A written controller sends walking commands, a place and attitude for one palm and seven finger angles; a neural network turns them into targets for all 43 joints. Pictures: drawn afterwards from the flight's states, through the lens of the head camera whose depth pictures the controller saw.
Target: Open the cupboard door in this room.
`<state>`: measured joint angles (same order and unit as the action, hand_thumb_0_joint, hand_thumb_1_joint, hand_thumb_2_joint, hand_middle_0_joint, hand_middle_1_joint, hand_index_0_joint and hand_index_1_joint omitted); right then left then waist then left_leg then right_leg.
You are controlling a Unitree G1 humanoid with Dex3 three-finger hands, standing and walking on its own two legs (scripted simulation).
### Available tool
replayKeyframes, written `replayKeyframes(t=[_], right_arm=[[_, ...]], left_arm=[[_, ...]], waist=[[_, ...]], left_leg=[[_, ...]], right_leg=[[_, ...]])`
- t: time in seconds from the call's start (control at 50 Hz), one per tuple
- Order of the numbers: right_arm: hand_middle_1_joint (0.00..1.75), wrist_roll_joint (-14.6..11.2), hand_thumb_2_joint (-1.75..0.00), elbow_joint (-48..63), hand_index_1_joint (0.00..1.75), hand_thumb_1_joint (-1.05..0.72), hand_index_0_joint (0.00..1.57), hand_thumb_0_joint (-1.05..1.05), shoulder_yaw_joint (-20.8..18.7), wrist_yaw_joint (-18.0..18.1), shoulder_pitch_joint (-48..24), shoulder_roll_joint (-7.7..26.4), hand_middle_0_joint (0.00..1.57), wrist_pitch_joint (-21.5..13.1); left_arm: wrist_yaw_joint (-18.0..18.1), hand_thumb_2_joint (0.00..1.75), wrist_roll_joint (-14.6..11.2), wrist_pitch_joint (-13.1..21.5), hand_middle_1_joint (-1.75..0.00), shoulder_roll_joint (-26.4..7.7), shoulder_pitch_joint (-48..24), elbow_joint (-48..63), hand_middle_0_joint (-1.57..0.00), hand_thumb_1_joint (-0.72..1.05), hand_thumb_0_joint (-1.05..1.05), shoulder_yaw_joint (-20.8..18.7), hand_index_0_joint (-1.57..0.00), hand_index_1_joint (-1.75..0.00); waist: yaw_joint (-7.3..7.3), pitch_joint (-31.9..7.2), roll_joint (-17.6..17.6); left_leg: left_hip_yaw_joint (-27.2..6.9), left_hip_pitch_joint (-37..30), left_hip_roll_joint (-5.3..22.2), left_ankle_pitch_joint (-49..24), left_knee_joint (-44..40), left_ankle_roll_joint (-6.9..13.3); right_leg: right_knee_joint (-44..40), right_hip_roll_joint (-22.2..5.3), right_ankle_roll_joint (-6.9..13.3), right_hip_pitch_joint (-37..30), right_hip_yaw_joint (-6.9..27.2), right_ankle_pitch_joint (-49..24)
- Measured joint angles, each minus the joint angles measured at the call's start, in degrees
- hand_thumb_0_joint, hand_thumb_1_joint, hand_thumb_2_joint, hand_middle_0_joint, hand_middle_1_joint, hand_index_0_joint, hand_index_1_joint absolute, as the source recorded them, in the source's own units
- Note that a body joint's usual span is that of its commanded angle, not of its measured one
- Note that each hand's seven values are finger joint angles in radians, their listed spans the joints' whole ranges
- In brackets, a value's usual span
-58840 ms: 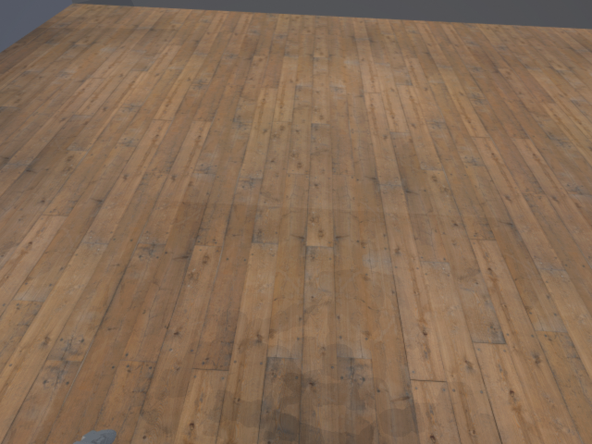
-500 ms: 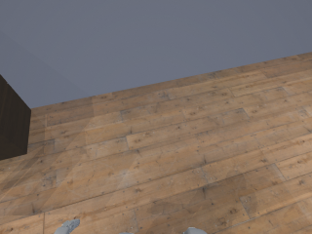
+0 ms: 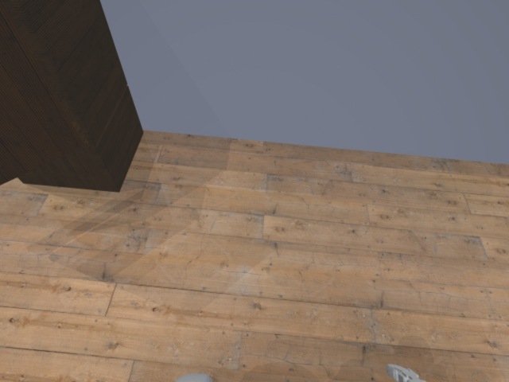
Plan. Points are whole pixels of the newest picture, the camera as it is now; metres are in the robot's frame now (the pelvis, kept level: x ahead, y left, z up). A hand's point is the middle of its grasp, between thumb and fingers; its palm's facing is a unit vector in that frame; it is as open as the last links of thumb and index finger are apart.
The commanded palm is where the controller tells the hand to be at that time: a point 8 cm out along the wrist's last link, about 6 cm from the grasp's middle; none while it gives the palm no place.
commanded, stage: turn to face it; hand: left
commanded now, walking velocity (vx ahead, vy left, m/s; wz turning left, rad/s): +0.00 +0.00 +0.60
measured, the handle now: out of the picture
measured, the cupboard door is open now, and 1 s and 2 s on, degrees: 46 46 46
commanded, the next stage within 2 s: take the last steps up to it in 1.22 s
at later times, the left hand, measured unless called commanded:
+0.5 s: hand out of the picture +0.07 +0.18 -0.13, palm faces +0.26 -0.93 -0.27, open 7.4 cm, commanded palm none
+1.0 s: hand out of the picture -0.08 +0.20 -0.16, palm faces +0.57 -0.78 -0.25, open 7.4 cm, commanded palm none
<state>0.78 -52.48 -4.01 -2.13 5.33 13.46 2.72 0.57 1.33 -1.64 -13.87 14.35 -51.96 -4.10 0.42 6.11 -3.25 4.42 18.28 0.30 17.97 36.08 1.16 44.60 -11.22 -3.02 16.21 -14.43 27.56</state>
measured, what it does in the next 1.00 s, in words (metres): steps on the spot, turning left: right foot, then left foot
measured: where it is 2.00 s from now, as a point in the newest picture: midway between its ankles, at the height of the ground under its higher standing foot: outside the picture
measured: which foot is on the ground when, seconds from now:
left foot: down 0.00-0.40, up 0.42-0.78, down 0.80-1.00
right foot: up 0.00-0.38, down 0.40-0.80, up 0.82-1.00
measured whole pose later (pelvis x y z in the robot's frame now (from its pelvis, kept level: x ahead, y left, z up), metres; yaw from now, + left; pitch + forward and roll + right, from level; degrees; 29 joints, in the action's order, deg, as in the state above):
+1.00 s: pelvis +0.00 -0.01 +0.02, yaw +32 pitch +0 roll -1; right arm 1.1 -52.6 -1.9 0.3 6.5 11.3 1.1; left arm 0.7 1.3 -3.6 -15.1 12.4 -54.7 -4.5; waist 1.9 5.1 -2.6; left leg 2.2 14.5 -0.5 15.7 30.0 2.2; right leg 62.7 -5.9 -4.6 27.1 -2.5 25.2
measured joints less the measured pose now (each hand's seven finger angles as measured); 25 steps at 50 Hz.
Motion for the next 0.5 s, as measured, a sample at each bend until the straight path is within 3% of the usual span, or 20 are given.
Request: replayKeyframes(t=[0.04, 0.1, 0.2, 0.34, 0.38, 0.4, 0.46, 0.5], right_arm=[[0.30, 0.1, -0.90, 0.7, 0.30, -0.91, 0.20, 0.00, 0.4, 0.6, -0.3, -0.5, 0.20, -0.9], [0.30, 0.3, -0.89, 1.3, 0.30, -0.91, 0.20, 0.00, 0.9, 1.6, 0.7, -0.8, 0.20, -1.1], [0.30, 0.3, -0.89, 0.6, 0.30, -0.91, 0.20, 0.00, 1.4, 1.8, 2.2, -1.0, 0.20, -1.1], [0.30, 0.6, -0.89, -0.1, 0.30, -0.90, 0.21, 0.00, 0.8, 1.6, 4.2, -1.3, 0.21, -0.1], [0.30, 0.4, -0.89, -0.3, 0.30, -0.90, 0.21, 0.00, 0.5, 1.6, 4.9, -1.1, 0.21, 0.3], [0.30, 0.1, -0.89, -0.3, 0.30, -0.90, 0.21, 0.00, 0.2, 1.5, 5.3, -0.9, 0.21, 0.5], [0.30, 0.0, -0.89, -1.4, 0.30, -0.91, 0.21, 0.00, -0.8, 1.3, 4.8, 0.3, 0.20, 1.3], [0.30, 0.1, -0.89, -2.0, 0.30, -0.91, 0.20, 0.01, -1.2, 0.9, 4.6, 0.8, 0.20, 1.9]], left_arm=[[0.4, 0.90, 0.0, -1.7, -0.30, -1.2, -0.8, -0.9, -0.20, 0.91, 0.01, -0.5, -0.20, -0.30], [0.4, 0.90, 0.0, -2.4, -0.30, -1.8, -2.3, -1.6, -0.20, 0.91, 0.01, -0.9, -0.20, -0.30], [-0.2, 0.90, 0.0, -1.8, -0.30, -1.4, -4.1, 0.0, -0.20, 0.91, 0.01, -0.6, -0.20, -0.30], [-0.2, 0.90, -0.4, -1.0, -0.30, 0.4, -6.6, 2.1, -0.20, 0.90, 0.01, 0.3, -0.20, -0.30], [-0.2, 0.90, -0.6, -0.3, -0.30, 1.0, -6.8, 2.8, -0.20, 0.90, 0.01, 0.6, -0.20, -0.30], [-0.1, 0.90, -0.4, 0.3, -0.30, 1.2, -6.6, 3.2, -0.20, 0.90, 0.01, 0.8, -0.20, -0.30], [0.4, 0.90, 0.0, 1.2, -0.30, 3.0, -6.4, 3.2, -0.20, 0.90, 0.00, 1.7, -0.20, -0.30], [0.6, 0.90, 0.0, 1.0, -0.30, 3.8, -5.6, 2.9, -0.20, 0.90, 0.00, 2.0, -0.20, -0.30]], waist=[[0.34, 0.2, -0.7], [0.44, -0.2, 0.0], [0.54, -0.7, 1.4], [-1.06, -0.9, 3.6], [-1.42, -1.2, 4.1], [-1.38, -1.5, 4.3], [-1.63, -0.4, 5.8], [-1.90, -0.1, 5.8]], left_leg=[[-0.7, 0.9, -0.5, 1.4, 2.0, 1.0], [-2.5, -0.1, -0.8, 0.1, -0.7, 0.6], [-5.1, -2.4, -1.3, -3.2, -6.2, 0.7], [-9.5, -1.5, -2.1, -3.7, -5.8, -0.8], [-10.9, -0.2, -2.6, -2.8, -3.8, -1.7], [-11.6, 0.9, -3.1, -2.0, -1.9, -2.1], [-10.3, 6.6, -3.7, 8.8, 15.2, -2.7], [-7.9, 9.9, -3.1, 7.9, 26.4, -3.4]], right_leg=[[10.7, 1.9, -0.8, 4.9, 5.8, 4.8], [19.4, 4.3, -1.6, 10.0, 10.4, 1.7], [16.9, 5.6, -2.3, 12.3, 13.2, -3.4], [0.9, 8.5, -1.8, 6.7, 13.4, -3.7], [-7.2, 9.5, -1.3, 2.7, 12.7, -7.7], [-11.2, 9.6, 0.0, 1.0, 12.3, -9.7], [-10.1, 8.9, 3.6, 0.2, 9.7, -9.4], [-11.5, 8.0, 4.0, -1.3, 8.2, -9.6]])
